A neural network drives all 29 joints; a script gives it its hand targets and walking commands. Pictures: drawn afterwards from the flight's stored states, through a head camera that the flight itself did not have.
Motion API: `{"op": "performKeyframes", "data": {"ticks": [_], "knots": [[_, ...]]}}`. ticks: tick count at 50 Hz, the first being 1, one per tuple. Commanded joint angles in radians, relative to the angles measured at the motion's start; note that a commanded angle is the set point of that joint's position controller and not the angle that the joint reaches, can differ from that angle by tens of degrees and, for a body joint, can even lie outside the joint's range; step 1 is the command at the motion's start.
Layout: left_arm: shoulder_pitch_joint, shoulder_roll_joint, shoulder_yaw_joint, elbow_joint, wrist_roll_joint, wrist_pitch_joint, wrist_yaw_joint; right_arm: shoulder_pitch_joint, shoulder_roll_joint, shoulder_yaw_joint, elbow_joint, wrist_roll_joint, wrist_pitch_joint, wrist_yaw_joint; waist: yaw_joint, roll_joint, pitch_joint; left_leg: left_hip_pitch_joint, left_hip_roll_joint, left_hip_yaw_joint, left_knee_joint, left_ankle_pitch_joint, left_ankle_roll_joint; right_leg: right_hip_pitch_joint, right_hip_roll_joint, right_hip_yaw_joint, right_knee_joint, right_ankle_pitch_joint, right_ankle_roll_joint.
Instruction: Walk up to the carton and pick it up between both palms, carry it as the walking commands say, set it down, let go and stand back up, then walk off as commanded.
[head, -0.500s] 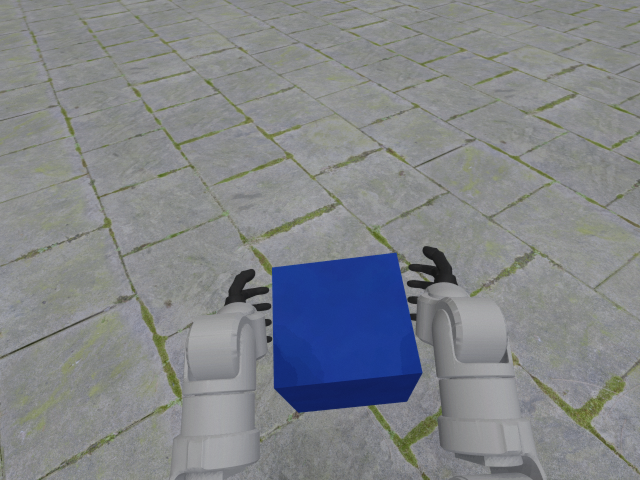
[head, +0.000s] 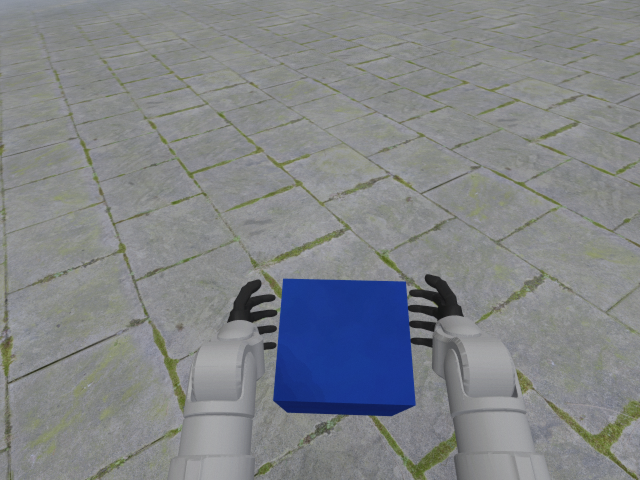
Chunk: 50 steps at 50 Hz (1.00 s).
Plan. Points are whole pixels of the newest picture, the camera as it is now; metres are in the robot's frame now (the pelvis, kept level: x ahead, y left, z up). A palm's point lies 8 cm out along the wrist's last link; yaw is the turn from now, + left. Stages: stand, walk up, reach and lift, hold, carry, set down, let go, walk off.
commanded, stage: carry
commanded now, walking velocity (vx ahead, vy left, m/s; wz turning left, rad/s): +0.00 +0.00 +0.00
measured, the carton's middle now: (341, 352) +0.34 +0.01 -0.03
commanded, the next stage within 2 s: none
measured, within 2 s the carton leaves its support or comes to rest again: neither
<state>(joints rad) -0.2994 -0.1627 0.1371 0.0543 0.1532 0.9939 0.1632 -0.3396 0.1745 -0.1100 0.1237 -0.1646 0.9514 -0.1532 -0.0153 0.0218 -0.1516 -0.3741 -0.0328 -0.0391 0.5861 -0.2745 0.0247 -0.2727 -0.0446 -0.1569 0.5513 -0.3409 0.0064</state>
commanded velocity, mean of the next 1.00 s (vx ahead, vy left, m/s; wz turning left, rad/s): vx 0.00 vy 0.00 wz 0.00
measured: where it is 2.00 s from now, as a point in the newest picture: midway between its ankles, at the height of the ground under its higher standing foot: outside the picture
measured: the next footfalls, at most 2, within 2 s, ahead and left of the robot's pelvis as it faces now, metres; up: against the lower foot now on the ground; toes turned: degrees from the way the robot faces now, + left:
none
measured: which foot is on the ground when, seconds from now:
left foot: down 0.00-1.00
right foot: down 0.00-1.00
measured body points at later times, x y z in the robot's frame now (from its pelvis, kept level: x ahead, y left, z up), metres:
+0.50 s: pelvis -0.04 +0.00 +0.00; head -0.08 +0.00 +0.45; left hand +0.27 +0.13 +0.05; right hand +0.27 -0.13 +0.06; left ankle +0.01 +0.10 -0.73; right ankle -0.04 -0.11 -0.73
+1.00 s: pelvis -0.03 +0.00 +0.00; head -0.06 +0.00 +0.45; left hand +0.27 +0.12 +0.04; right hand +0.28 -0.14 +0.06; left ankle +0.01 +0.10 -0.73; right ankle -0.04 -0.11 -0.73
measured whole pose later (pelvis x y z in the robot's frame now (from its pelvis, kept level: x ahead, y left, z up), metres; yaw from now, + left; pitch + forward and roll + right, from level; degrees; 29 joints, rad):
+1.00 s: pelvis -0.03 +0.00 +0.00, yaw +0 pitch +1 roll -1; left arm -0.26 -0.15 0.09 0.19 0.17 0.89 0.16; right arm -0.30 0.16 -0.10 0.14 -0.18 0.88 -0.14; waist -0.02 0.02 -0.11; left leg -0.37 -0.02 -0.04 0.58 -0.23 0.02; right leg -0.27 -0.03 -0.16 0.56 -0.30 0.01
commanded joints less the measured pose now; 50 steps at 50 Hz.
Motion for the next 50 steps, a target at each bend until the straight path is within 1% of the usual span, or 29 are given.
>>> {"op": "performKeyframes", "data": {"ticks": [1,3,4,7,11,12,13,15,17,18,19,21,22,23,24,25,28,31,32,34,36,37,39,40,42,43,45,48,50], "knots": [[-0.47,-0.89,-0.491,-0.003,-0.216,-0.114,-0.238,-0.373,0.887,0.465,-0.049,0.249,-0.073,0.234,0.018,0.029,-0.289,0.104,0.165,-0.135,-0.148,0.451,0.043,0.154,-0.079,0.049,-0.015,0.089,-0.002],[-0.426,-0.878,-0.478,0.051,-0.197,-0.126,-0.239,-0.389,0.869,0.465,-0.043,0.241,-0.088,0.238,0.019,0.042,-0.248,0.106,0.167,-0.153,-0.172,0.401,0.039,0.112,-0.067,0.055,-0.026,0.05,-0.003],[-0.422,-0.869,-0.469,0.042,-0.195,-0.136,-0.243,-0.364,0.874,0.464,-0.011,0.233,-0.093,0.241,0.02,0.006,-0.25,0.109,0.178,-0.136,-0.151,0.401,0.038,0.104,-0.078,0.066,-0.051,0.072,-0.009],[-0.454,-0.899,-0.529,-0.045,-0.244,-0.129,-0.236,-0.439,0.891,0.519,-0.139,0.302,-0.094,0.241,0.017,0.051,-0.237,0.087,0.173,-0.164,-0.195,0.318,0.038,0.112,-0.064,0.06,-0.034,0.04,-0.007],[-0.435,-0.86,-0.459,0.084,-0.176,-0.153,-0.241,-0.379,0.861,0.438,0.027,0.218,-0.105,0.249,0.017,0.017,-0.189,0.058,0.168,-0.156,-0.211,0.199,0.03,0.085,-0.072,0.079,-0.069,0.019,-0.017],[-0.457,-0.863,-0.469,0.065,-0.184,-0.164,-0.244,-0.391,0.879,0.437,0.033,0.225,-0.116,0.247,0.016,0.044,-0.183,0.039,0.16,-0.155,-0.223,0.163,0.033,0.088,-0.075,0.077,-0.067,0.004,-0.014],[-0.481,-0.874,-0.52,-0.021,-0.232,-0.158,-0.245,-0.426,0.896,0.493,-0.059,0.266,-0.109,0.249,0.016,-0.001,-0.168,0.027,0.151,-0.157,-0.216,0.129,0.032,0.077,-0.086,0.094,-0.089,-0.008,-0.02],[-0.487,-0.898,-0.497,0.039,-0.221,-0.169,-0.249,-0.453,0.886,0.459,-0.03,0.243,-0.122,0.248,0.012,0.004,-0.165,0.018,0.149,-0.167,-0.247,0.038,0.027,0.058,-0.068,0.084,-0.082,-0.047,-0.018],[-0.49,-0.903,-0.514,0.06,-0.216,-0.164,-0.249,-0.449,0.888,0.446,-0.002,0.236,-0.116,0.252,0.012,0.058,-0.141,-0.012,0.142,-0.161,-0.261,-0.025,0.026,0.044,-0.068,0.088,-0.085,-0.069,-0.022],[-0.522,-0.909,-0.53,-0.007,-0.246,-0.152,-0.244,-0.488,0.903,0.478,-0.065,0.274,-0.104,0.249,0.015,0.031,-0.12,-0.029,0.148,-0.174,-0.264,0.008,0.032,0.054,-0.067,0.078,-0.084,-0.026,-0.014],[-0.47,-0.898,-0.513,0.026,-0.228,-0.145,-0.245,-0.477,0.896,0.478,-0.065,0.271,-0.102,0.249,0.013,0.008,-0.158,-0.016,0.146,-0.173,-0.249,0.027,0.029,0.084,-0.066,0.081,-0.089,-0.016,-0.017],[-0.46,-0.884,-0.494,0.061,-0.212,-0.152,-0.246,-0.442,0.878,0.453,-0.016,0.248,-0.107,0.251,0.017,0.012,-0.15,0.024,0.155,-0.16,-0.236,0.147,0.025,0.071,-0.073,0.085,-0.075,0.022,-0.021],[-0.488,-0.909,-0.511,0.038,-0.223,-0.16,-0.247,-0.471,0.877,0.46,-0.058,0.246,-0.114,0.247,0.013,0.011,-0.207,0.055,0.161,-0.168,-0.224,0.195,0.033,0.082,-0.067,0.081,-0.06,0.033,-0.018],[-0.45,-0.881,-0.464,0.1,-0.19,-0.174,-0.245,-0.433,0.866,0.425,0.01,0.222,-0.129,0.25,0.019,0.031,-0.194,0.068,0.167,-0.167,-0.227,0.197,0.032,0.076,-0.067,0.081,-0.056,0.039,-0.017],[-0.459,-0.879,-0.462,0.087,-0.197,-0.186,-0.248,-0.432,0.861,0.431,0.0,0.219,-0.141,0.247,0.018,0.004,-0.222,0.087,0.171,-0.173,-0.214,0.214,0.036,0.08,-0.069,0.096,-0.055,0.047,-0.021],[-0.473,-0.886,-0.481,0.055,-0.207,-0.193,-0.245,-0.476,0.87,0.451,-0.046,0.241,-0.154,0.245,0.017,0.04,-0.216,0.08,0.158,-0.148,-0.191,0.242,0.032,0.073,-0.08,0.097,-0.067,0.051,-0.02],[-0.444,-0.859,-0.434,0.143,-0.169,-0.216,-0.253,-0.421,0.86,0.399,0.066,0.184,-0.17,0.247,0.015,-0.008,-0.193,0.074,0.156,-0.145,-0.196,0.245,0.032,0.061,-0.084,0.096,-0.069,0.047,-0.013],[-0.478,-0.849,-0.429,0.163,-0.159,-0.266,-0.247,-0.41,0.846,0.36,0.114,0.159,-0.221,0.248,0.021,0.036,-0.193,0.08,0.162,-0.154,-0.191,0.271,0.034,0.055,-0.075,0.097,-0.056,0.072,-0.019],[-0.498,-0.86,-0.466,0.072,-0.192,-0.266,-0.248,-0.465,0.877,0.413,0.021,0.207,-0.224,0.246,0.019,0.016,-0.182,0.058,0.164,-0.16,-0.206,0.238,0.036,0.063,-0.077,0.096,-0.065,0.062,-0.013],[-0.502,-0.852,-0.461,0.082,-0.201,-0.267,-0.25,-0.434,0.863,0.413,0.031,0.197,-0.227,0.24,0.018,-0.016,-0.201,0.055,0.16,-0.15,-0.18,0.218,0.037,0.077,-0.087,0.109,-0.085,0.054,-0.021],[-0.513,-0.882,-0.545,-0.04,-0.257,-0.249,-0.243,-0.461,0.881,0.486,-0.114,0.263,-0.212,0.237,0.018,0.034,-0.245,0.098,0.166,-0.161,-0.198,0.231,0.037,0.089,-0.068,0.09,-0.046,0.056,-0.022],[-0.504,-0.895,-0.554,-0.059,-0.262,-0.23,-0.242,-0.429,0.893,0.488,-0.099,0.264,-0.189,0.236,0.023,0.043,-0.203,0.069,0.168,-0.158,-0.21,0.224,0.027,0.103,-0.071,0.087,-0.053,0.058,-0.021],[-0.512,-0.905,-0.552,-0.067,-0.267,-0.216,-0.241,-0.449,0.884,0.498,-0.133,0.269,-0.179,0.233,0.018,0.025,-0.251,0.115,0.164,-0.146,-0.182,0.351,0.031,0.105,-0.065,0.082,-0.044,0.088,-0.015],[-0.475,-0.881,-0.533,-0.042,-0.246,-0.212,-0.24,-0.394,0.872,0.489,-0.082,0.251,-0.166,0.235,0.02,-0.001,-0.246,0.135,0.173,-0.144,-0.166,0.415,0.032,0.091,-0.072,0.085,-0.043,0.109,-0.015],[-0.537,-0.914,-0.606,-0.196,-0.303,-0.176,-0.237,-0.414,0.912,0.545,-0.178,0.311,-0.125,0.238,0.022,0.044,-0.253,0.152,0.173,-0.119,-0.149,0.488,0.032,0.092,-0.08,0.086,-0.038,0.121,-0.015],[-0.502,-0.892,-0.539,-0.067,-0.253,-0.172,-0.239,-0.351,0.901,0.479,-0.021,0.253,-0.114,0.241,0.022,0.033,-0.242,0.143,0.176,-0.126,-0.15,0.462,0.036,0.085,-0.075,0.083,-0.052,0.103,-0.012],[-0.544,-0.899,-0.59,-0.189,-0.295,-0.157,-0.235,-0.358,0.922,0.528,-0.104,0.305,-0.09,0.25,0.023,0.049,-0.275,0.149,0.188,-0.141,-0.169,0.477,0.034,0.127,-0.064,0.077,-0.032,0.086,-0.013],[-0.57,-0.898,-0.534,-0.104,-0.253,-0.154,-0.231,-0.376,0.917,0.479,-0.017,0.269,-0.081,0.253,0.021,0.004,-0.241,0.144,0.18,-0.141,-0.178,0.442,0.031,0.096,-0.059,0.077,-0.035,0.078,-0.009],[-0.633,-0.919,-0.579,-0.174,-0.291,-0.158,-0.237,-0.39,0.938,0.491,-0.067,0.288,-0.088,0.258,0.023,0.055,-0.231,0.115,0.181,-0.149,-0.203,0.346,0.023,0.108,-0.055,0.079,-0.03,0.062,-0.012]]}}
